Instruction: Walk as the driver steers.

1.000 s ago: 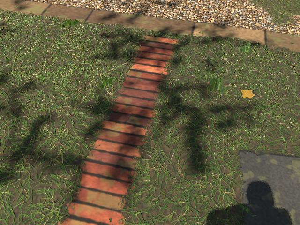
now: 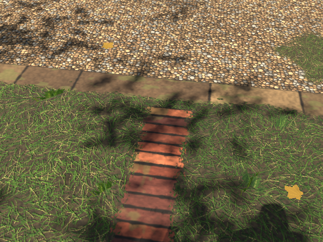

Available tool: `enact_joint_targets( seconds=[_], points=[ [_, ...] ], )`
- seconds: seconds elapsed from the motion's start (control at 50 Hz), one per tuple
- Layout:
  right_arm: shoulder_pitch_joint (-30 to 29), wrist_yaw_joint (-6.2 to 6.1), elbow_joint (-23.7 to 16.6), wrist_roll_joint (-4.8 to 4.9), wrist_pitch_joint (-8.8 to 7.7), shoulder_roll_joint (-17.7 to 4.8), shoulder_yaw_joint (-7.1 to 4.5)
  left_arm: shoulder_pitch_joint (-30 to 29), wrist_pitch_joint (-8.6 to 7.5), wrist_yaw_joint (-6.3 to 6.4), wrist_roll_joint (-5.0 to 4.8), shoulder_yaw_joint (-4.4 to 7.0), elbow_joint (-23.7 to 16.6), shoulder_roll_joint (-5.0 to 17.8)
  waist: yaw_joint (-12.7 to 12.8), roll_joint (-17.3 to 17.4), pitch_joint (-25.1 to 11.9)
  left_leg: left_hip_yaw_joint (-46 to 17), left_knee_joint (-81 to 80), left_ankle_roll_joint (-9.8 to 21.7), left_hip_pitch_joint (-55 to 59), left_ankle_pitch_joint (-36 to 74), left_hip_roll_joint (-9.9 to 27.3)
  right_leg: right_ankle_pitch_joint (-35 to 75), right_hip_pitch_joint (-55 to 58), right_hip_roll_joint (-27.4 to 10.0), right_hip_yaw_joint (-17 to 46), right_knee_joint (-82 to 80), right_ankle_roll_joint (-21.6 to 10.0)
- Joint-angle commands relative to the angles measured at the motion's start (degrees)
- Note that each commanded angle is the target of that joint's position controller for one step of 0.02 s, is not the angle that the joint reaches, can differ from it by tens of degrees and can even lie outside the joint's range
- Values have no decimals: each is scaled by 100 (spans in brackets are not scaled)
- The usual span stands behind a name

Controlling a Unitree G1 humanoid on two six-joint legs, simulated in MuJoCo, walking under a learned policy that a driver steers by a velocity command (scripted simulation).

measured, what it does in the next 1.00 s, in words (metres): walks ahead, turning right: right foot, then left foot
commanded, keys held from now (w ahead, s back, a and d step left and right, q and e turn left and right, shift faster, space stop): w+shift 0.50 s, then w+e+shift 0.34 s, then e+shift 0.16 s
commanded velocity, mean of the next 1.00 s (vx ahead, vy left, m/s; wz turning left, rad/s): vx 0.95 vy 0.00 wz -0.29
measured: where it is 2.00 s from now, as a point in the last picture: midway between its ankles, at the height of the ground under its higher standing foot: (168, 129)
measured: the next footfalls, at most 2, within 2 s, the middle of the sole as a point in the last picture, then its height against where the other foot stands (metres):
right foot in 0.20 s outside the picture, level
left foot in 0.70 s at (136, 171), level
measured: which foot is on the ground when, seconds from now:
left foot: down 0.00-0.22, up 0.24-0.68, down 0.70-1.00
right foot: up 0.00-0.18, down 0.20-0.70, up 0.72-1.00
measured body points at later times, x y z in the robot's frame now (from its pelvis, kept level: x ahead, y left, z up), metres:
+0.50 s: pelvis +0.46 -0.05 +0.00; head +0.46 -0.05 +0.45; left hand +0.40 +0.19 -0.14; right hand +0.66 -0.29 -0.08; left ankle +0.62 +0.13 -0.65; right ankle +0.40 -0.13 -0.74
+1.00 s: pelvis +0.89 -0.02 +0.00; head +0.91 -0.04 +0.45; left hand +1.17 +0.17 -0.07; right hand +0.80 -0.29 -0.14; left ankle +0.87 +0.11 -0.74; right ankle +1.00 -0.19 -0.67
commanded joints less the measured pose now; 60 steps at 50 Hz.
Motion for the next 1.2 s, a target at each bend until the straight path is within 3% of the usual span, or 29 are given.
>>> enact_joint_targets(
  seconds=[0.02,0.1,0.14,0.2,0.22,0.24,0.26,0.28,0.3,0.32,0.4,0.48,0.6,0.66,0.7,0.72,0.74,0.76,0.78,0.8,0.82,0.88,0.94,1.04,1.12,1.14,1.16,1.18,1.2],
  points=[
    [-374,-130,-513,86,-185,-757,-66,-527,-113,-82,-23,-12,-380,160,175,133,977,-718,-1475,799,-1505,931,1291,1346,1014,143,-303,-1485,85],
    [143,-209,-386,109,-11,-954,-80,-1378,-197,-302,-146,-11,-725,198,-71,211,1274,-552,-1452,704,129,1564,1668,1181,863,451,-404,-2945,17],
    [114,-216,-401,17,109,-1102,-113,-1277,-223,-379,-159,72,-833,385,139,489,1029,-482,-837,607,954,3627,1863,489,1085,773,-595,-3134,-147],
    [-313,-210,-480,-266,319,-1288,-153,1234,-93,-243,-268,412,-327,1102,1583,1203,-595,-217,2328,363,832,6799,1767,-493,3923,1185,-757,-2702,-590],
    [-332,-214,-731,-334,271,-906,-25,2556,3,-131,-165,518,16,1625,1827,363,-1654,-249,4543,312,-989,4782,1412,-1502,6249,-38,856,-2261,-792],
    [666,-49,-669,2,30,178,239,2793,-56,-223,-69,566,148,1700,1065,-2082,-2791,-920,6787,0,-3278,-522,85,-4374,8205,-1250,4366,-3696,-1897],
    [89,-44,-723,273,-168,-631,76,2721,-73,-209,6,435,279,1030,1316,-1447,-2308,-1476,7012,345,-3956,-669,429,-4891,7979,-1011,4900,-4564,-1464],
    [-888,-53,-1057,451,-233,-909,5,2348,-87,-191,62,356,271,717,1277,-954,-1208,-1246,7035,445,-4322,-546,681,-3965,7127,-870,3731,-4474,-1214],
    [-1395,-83,-1266,345,-262,-760,59,1892,-137,-247,120,320,273,641,1014,211,-583,-1146,6645,454,-4169,-269,915,-2882,5975,-669,3022,-4616,-1113],
    [-1524,-96,-1315,216,-224,-664,29,1515,-197,-285,165,274,258,474,695,461,-305,-1138,6193,432,-3888,21,1150,-2351,5114,-447,2451,-4675,-1089],
    [-1248,-89,-1302,130,125,-352,61,1183,-202,-302,0,191,435,303,56,70,465,-974,5435,156,-3693,256,1609,-1969,3546,-105,1364,-5246,-1083],
    [-2413,-127,-1700,-21,94,-528,61,1649,-224,-149,21,216,572,537,383,156,965,-621,3782,-152,-4235,1901,1594,-797,3404,165,515,-5516,-967],
    [-3759,112,-2243,103,-123,-591,51,2507,-130,31,-144,247,763,790,761,131,1213,-484,1283,-257,-3280,3018,1013,-450,4265,-20,448,-5630,-806],
    [-3315,124,-2249,134,-174,-974,-118,2463,71,107,-58,326,765,972,352,-269,732,-500,1054,-215,-2703,2122,673,1501,5381,-276,679,-4682,-644],
    [-1430,-18,-1891,277,-112,-1459,-365,2166,209,70,202,343,699,1126,-761,-612,-543,-344,1555,-4,-437,1151,580,2800,4887,11,513,-2333,-382],
    [-134,-148,-1655,157,-31,-1917,-458,2154,166,57,337,196,436,629,-1068,35,-1695,-1730,2127,116,1770,151,1847,1341,3275,358,459,-206,-268],
    [88,-18,-1472,-49,-34,-2184,-538,3431,0,-54,-70,-66,404,-537,-177,2668,-2947,-5047,620,1011,3502,-3145,2991,-2793,1326,1224,680,1786,-72],
    [-79,-12,-1531,-55,-68,-1458,-397,2756,-42,15,-388,73,349,214,-457,2308,-2347,-5444,-267,633,3065,-3613,2837,-2668,796,949,872,2381,-184],
    [-491,-35,-1489,-3,-85,-1163,-339,1902,-38,70,-440,167,92,524,-512,1710,-1317,-4381,-233,417,2328,-2688,2784,-2294,320,734,631,2566,-206],
    [-846,-36,-1471,-40,-80,-1084,-328,1396,-31,105,-304,174,-57,553,-403,672,-752,-3489,-188,329,1394,-1410,2613,-1947,442,466,528,2385,-205],
    [-1119,-28,-1374,-136,-93,-965,-328,1242,-5,73,-191,216,-142,490,-133,464,-382,-2790,-193,388,515,-468,2480,-1678,743,220,546,2051,-206],
    [-1777,-26,-1198,-129,-99,-480,-234,1451,374,-14,-294,309,-215,233,427,692,316,-1064,-425,350,-718,1529,2175,-1811,1310,-130,480,1576,-100],
    [-2319,-115,-1236,-91,-88,-817,-317,1115,508,-16,-125,289,-587,164,714,712,906,85,-636,386,-1483,3378,2049,-1372,1192,-76,125,650,137],
    [-2270,-356,-1394,84,25,-1552,-478,694,481,-353,8,397,-781,492,571,457,344,989,-52,187,-710,4207,1791,597,2286,557,-715,-1752,37],
    [-2515,-356,-1609,251,298,-1690,-558,2445,591,-347,-47,878,-501,1465,1533,495,-623,947,2938,-143,-538,5230,1847,0,4413,1298,-985,-2211,-519],
    [-2408,-270,-1587,179,297,-1195,-417,2517,589,-202,-115,950,-419,1619,1499,-255,-308,823,4545,-475,-1403,1729,1199,801,4987,1170,-408,-2818,-683],
    [-1823,-169,-1722,-178,248,-413,-229,1689,565,-134,-26,898,-689,1965,480,-2044,57,463,6702,-704,-3060,-2481,120,4003,5307,451,1490,-2627,-1257],
    [-818,-95,-1850,-62,135,-850,-220,1258,382,-228,303,809,-1226,2053,86,-1787,-1795,-1040,7478,-674,-3613,-2363,-73,2403,6129,-855,4387,-3734,-2367],
    [-1395,-86,-1906,32,104,-1414,-322,981,325,-328,196,796,-1473,1761,360,-562,-1782,-1276,7234,-509,-3684,-1815,144,579,5932,-755,4487,-4240,-2148]
  ],
)
Keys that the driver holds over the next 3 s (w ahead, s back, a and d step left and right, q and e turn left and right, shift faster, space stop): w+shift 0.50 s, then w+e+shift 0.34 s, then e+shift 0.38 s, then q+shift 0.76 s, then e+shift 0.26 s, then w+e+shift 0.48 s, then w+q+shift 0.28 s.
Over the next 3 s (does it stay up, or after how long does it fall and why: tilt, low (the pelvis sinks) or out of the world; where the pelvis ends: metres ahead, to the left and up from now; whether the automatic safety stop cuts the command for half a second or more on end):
stays up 1.60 -0.36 -0.04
